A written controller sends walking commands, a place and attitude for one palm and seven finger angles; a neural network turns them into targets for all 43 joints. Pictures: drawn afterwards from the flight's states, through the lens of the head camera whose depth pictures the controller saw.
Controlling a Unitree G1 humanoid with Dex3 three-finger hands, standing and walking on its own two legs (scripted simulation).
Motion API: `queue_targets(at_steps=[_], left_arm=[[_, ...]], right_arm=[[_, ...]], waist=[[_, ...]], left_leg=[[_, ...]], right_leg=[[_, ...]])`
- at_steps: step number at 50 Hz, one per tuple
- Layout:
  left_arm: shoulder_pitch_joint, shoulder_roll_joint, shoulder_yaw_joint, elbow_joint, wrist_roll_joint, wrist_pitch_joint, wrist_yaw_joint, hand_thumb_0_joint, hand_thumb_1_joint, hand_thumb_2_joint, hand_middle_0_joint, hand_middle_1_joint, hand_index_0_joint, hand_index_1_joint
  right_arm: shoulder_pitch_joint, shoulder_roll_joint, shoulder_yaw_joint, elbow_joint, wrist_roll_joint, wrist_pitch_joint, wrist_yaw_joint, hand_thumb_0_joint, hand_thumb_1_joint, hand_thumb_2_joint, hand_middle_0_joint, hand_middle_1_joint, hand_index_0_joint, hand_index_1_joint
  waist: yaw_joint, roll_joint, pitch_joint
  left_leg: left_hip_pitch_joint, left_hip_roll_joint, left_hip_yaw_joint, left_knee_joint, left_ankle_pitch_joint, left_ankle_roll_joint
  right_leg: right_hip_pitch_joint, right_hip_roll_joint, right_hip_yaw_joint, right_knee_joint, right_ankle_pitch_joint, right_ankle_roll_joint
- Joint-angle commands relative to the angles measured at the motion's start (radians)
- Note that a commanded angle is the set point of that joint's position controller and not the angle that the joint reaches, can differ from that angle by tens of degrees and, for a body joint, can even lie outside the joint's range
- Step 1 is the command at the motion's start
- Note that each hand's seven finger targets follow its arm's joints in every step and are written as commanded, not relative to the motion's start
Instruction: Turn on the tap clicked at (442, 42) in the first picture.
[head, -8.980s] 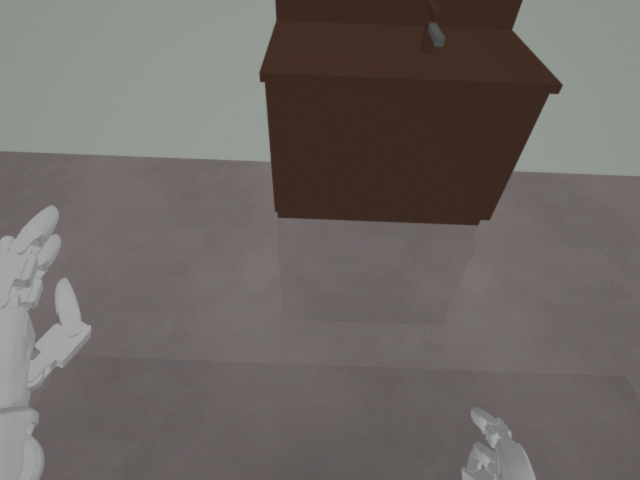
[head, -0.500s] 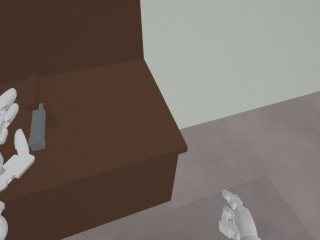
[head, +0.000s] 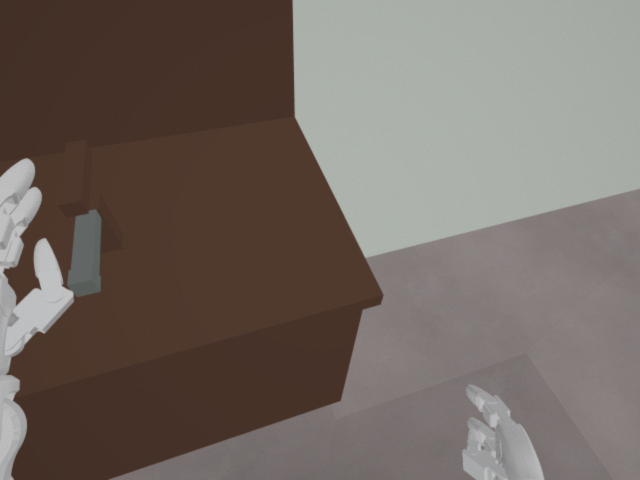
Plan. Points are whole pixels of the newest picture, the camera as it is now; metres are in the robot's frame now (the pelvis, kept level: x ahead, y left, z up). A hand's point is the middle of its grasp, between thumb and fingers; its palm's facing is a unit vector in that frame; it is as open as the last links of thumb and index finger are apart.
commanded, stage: come to a stop and stand still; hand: left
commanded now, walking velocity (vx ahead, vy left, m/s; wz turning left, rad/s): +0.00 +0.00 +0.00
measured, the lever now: (84, 281) +0.33 +0.34 +0.04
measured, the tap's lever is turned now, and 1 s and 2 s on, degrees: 0 0 0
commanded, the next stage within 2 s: look again from close up in 0.42 s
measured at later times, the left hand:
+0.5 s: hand (58, 301) +0.23 +0.27 +0.16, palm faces +0.37 -0.86 -0.37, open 7.4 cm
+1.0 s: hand (25, 272) +0.24 +0.28 +0.19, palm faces +0.42 -0.79 -0.44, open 7.4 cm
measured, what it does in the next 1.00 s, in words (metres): stands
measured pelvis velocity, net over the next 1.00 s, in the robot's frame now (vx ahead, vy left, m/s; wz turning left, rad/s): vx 0.00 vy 0.01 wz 0.08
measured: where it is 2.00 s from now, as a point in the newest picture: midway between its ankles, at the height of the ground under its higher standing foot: outside the picture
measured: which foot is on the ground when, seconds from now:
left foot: down 0.00-1.00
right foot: down 0.00-1.00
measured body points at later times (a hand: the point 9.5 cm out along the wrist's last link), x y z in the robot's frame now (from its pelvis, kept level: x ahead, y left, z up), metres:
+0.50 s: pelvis +0.02 +0.02 +0.00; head +0.03 +0.04 +0.45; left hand +0.21 +0.31 +0.18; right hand +0.21 -0.20 -0.06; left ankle +0.00 +0.07 -0.74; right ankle +0.05 -0.10 -0.74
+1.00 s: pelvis +0.00 +0.01 +0.00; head +0.02 +0.03 +0.45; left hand +0.21 +0.32 +0.21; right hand +0.19 -0.20 -0.08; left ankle +0.00 +0.07 -0.74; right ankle +0.03 -0.10 -0.74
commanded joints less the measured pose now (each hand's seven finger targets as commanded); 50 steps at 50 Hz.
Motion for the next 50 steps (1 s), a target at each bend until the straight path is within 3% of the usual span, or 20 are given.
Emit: queue_targets(at_steps=[1,3,5,6,8,12,16,17,21,22,29,31,35,45,46,47,48,49,50], left_arm=[[-0.051,0.263,0.18,-0.239,0.006,-0.07,0.017,0.0,0.9,0.9,-0.2,-0.3,-0.2,-0.3],[-0.086,0.218,0.152,-0.212,0.003,-0.076,0.01,0.0,0.9,0.9,-0.2,-0.3,-0.2,-0.3],[-0.131,0.212,0.134,-0.235,0.01,-0.085,0.007,0.0,0.9,0.9,-0.2,-0.3,-0.2,-0.3],[-0.165,0.219,0.135,-0.271,0.014,-0.088,0.006,0.0,0.9,0.9,-0.2,-0.3,-0.2,-0.3],[-0.15,0.176,0.097,-0.263,0.019,-0.089,0.005,0.0,0.9,0.9,-0.2,-0.3,-0.2,-0.3],[-0.058,0.127,0.062,-0.235,0.021,-0.076,0.008,0.0,0.9,0.9,-0.2,-0.3,-0.2,-0.3],[-0.005,0.142,0.086,-0.219,0.022,-0.063,0.013,0.0,0.9,0.9,-0.2,-0.3,-0.2,-0.3],[0.004,0.123,0.072,-0.202,0.019,-0.06,0.011,0.0,0.9,0.9,-0.2,-0.3,-0.2,-0.3],[-0.024,0.166,0.111,-0.253,0.018,-0.057,0.013,0.0,0.9,0.9,-0.2,-0.3,-0.2,-0.3],[-0.018,0.146,0.095,-0.236,0.013,-0.056,0.011,0.0,0.9,0.9,-0.2,-0.3,-0.2,-0.3],[-0.045,0.134,0.06,-0.293,0.016,-0.048,0.016,0.0,0.9,0.9,-0.2,-0.3,-0.2,-0.3],[-0.054,0.142,0.067,-0.293,0.019,-0.042,0.021,0.0,0.9,0.9,-0.2,-0.3,-0.2,-0.3],[-0.038,0.129,0.06,-0.244,0.017,-0.036,0.023,0.0,0.9,0.9,-0.2,-0.3,-0.2,-0.3],[-0.023,0.135,0.063,-0.257,0.016,-0.039,0.024,0.0,0.9,0.9,-0.2,-0.3,-0.2,-0.3],[-0.948,0.891,0.258,-0.606,0.067,-0.172,0.035,0.0,0.9,0.9,-0.2,-0.3,-0.2,-0.3],[-0.612,0.395,0.264,-0.039,0.15,0.025,-0.003,0.0,0.9,0.9,-0.2,-0.3,-0.2,-0.3],[-0.393,0.258,0.068,0.088,0.003,0.113,-0.021,0.0,0.9,0.9,-0.2,-0.3,-0.2,-0.3],[-0.421,0.155,0.082,-0.005,-0.052,0.153,-0.064,0.0,0.9,0.9,-0.2,-0.3,-0.2,-0.3],[-0.274,0.179,0.105,0.017,-0.113,0.211,-0.093,0.0,0.9,0.9,-0.2,-0.3,-0.2,-0.3]], right_arm=[[-0.092,-0.123,-0.046,-0.144,-0.001,-0.051,-0.023,0.0,-0.9,-0.9,0.2,0.3,0.2,0.3],[-0.084,-0.108,-0.043,-0.144,-0.002,-0.056,-0.035,0.0,-0.9,-0.9,0.2,0.3,0.2,0.3],[-0.081,-0.109,-0.042,-0.139,-0.004,-0.067,-0.038,0.0,-0.9,-0.9,0.2,0.3,0.2,0.3],[-0.095,-0.105,-0.038,-0.138,-0.005,-0.072,-0.038,0.0,-0.9,-0.9,0.2,0.3,0.2,0.3],[-0.078,-0.106,-0.041,-0.129,-0.009,-0.082,-0.034,0.0,-0.9,-0.9,0.2,0.3,0.2,0.3],[-0.067,-0.107,-0.047,-0.11,-0.013,-0.083,-0.022,0.0,-0.9,-0.9,0.2,0.3,0.2,0.3],[-0.074,-0.11,-0.052,-0.109,-0.011,-0.061,-0.021,0.0,-0.9,-0.9,0.2,0.3,0.2,0.3],[-0.071,-0.11,-0.051,-0.112,-0.013,-0.051,-0.023,0.0,-0.9,-0.9,0.2,0.3,0.2,0.3],[-0.092,-0.103,-0.05,-0.131,-0.01,-0.032,-0.031,0.0,-0.9,-0.9,0.2,0.3,0.2,0.3],[-0.088,-0.104,-0.049,-0.133,-0.014,-0.026,-0.034,0.0,-0.9,-0.9,0.2,0.3,0.2,0.3],[-0.087,-0.109,-0.055,-0.139,-0.014,-0.022,-0.038,0.0,-0.9,-0.9,0.2,0.3,0.2,0.3],[-0.1,-0.107,-0.052,-0.137,-0.012,-0.02,-0.039,0.0,-0.9,-0.9,0.2,0.3,0.2,0.3],[-0.087,-0.109,-0.056,-0.138,-0.012,-0.011,-0.04,0.0,-0.9,-0.9,0.2,0.3,0.2,0.3],[-0.092,-0.112,-0.056,-0.138,-0.011,-0.013,-0.045,0.0,-0.9,-0.9,0.2,0.3,0.2,0.3],[0.069,-0.192,0.161,-0.26,0.066,0.017,-0.111,0.0,-0.9,-0.9,0.2,0.3,0.2,0.3],[-0.112,-0.088,-0.023,-0.061,-0.063,0.009,-0.105,0.0,-0.9,-0.9,0.2,0.3,0.2,0.3],[-0.086,-0.165,-0.054,-0.088,-0.046,0.0,-0.049,0.0,-0.9,-0.9,0.2,0.3,0.2,0.3],[-0.101,-0.187,-0.059,-0.063,-0.029,0.001,-0.04,0.0,-0.9,-0.9,0.2,0.3,0.2,0.3],[-0.115,-0.2,-0.062,-0.054,-0.021,0.005,-0.044,0.0,-0.9,-0.9,0.2,0.3,0.2,0.3]], waist=[[0.023,-0.022,-0.106],[0.016,0.021,-0.105],[0.015,0.093,-0.108],[0.014,0.111,-0.113],[0.015,0.124,-0.134],[0.012,0.047,-0.166],[0.008,0.06,-0.157],[0.006,0.061,-0.153],[0.006,0.055,-0.159],[0.004,0.046,-0.16],[0.003,0.105,-0.174],[0.004,0.116,-0.16],[0.006,0.066,-0.145],[0.006,0.074,-0.133],[-0.078,0.433,-0.073],[0.063,0.22,-0.259],[0.03,0.187,-0.22],[0.029,0.154,-0.287],[0.059,0.177,-0.261]], left_leg=[[-0.122,0.134,-0.171,-0.158,-0.045,-0.041],[-0.123,0.134,-0.178,-0.164,-0.063,-0.037],[-0.114,0.142,-0.189,-0.176,-0.071,-0.035],[-0.103,0.148,-0.187,-0.18,-0.062,-0.038],[-0.084,0.153,-0.189,-0.177,0.002,-0.047],[-0.013,0.143,-0.166,-0.118,0.23,-0.087],[0.0,0.14,-0.155,-0.1,0.341,-0.114],[-0.011,0.143,-0.156,-0.102,0.338,-0.114],[-0.006,0.143,-0.155,-0.104,0.341,-0.119],[-0.012,0.144,-0.157,-0.107,0.328,-0.117],[0.027,0.149,-0.161,-0.106,0.371,-0.127],[0.031,0.151,-0.159,-0.116,0.358,-0.131],[-0.021,0.148,-0.166,-0.127,0.266,-0.12],[-0.054,0.14,-0.173,-0.156,0.155,-0.104],[-0.352,0.167,-0.297,-0.127,0.054,-0.069],[0.034,0.128,-0.23,-0.11,0.217,-0.182],[0.07,0.089,-0.227,-0.08,0.439,-0.208],[0.213,0.097,-0.207,-0.05,0.486,-0.201],[0.206,0.085,-0.185,-0.06,0.508,-0.191]], right_leg=[[0.17,-0.087,0.123,-0.051,-0.094,0.003],[0.172,-0.093,0.12,-0.048,-0.1,-0.001],[0.181,-0.085,0.119,-0.027,-0.076,-0.002],[0.184,-0.079,0.108,-0.01,-0.058,0.0],[0.208,-0.076,0.088,0.009,0.0,-0.001],[0.206,-0.082,0.072,-0.003,0.117,-0.003],[0.2,-0.081,0.069,0.002,0.176,-0.008],[0.2,-0.083,0.063,-0.001,0.168,-0.008],[0.209,-0.078,0.06,0.004,0.176,-0.007],[0.212,-0.081,0.06,-0.003,0.173,-0.007],[0.208,-0.078,0.062,0.004,0.177,-0.009],[0.193,-0.073,0.061,0.003,0.151,-0.005],[0.228,-0.084,0.07,-0.021,0.149,-0.006],[0.239,-0.084,0.079,-0.033,0.108,-0.005],[0.295,0.031,0.06,0.22,-0.141,0.068],[0.082,0.018,0.022,0.171,-0.122,-0.015],[-0.02,0.018,-0.035,0.129,-0.086,-0.03],[-0.073,0.026,-0.013,0.12,-0.018,-0.011],[-0.047,0.013,-0.006,0.106,-0.019,-0.014]])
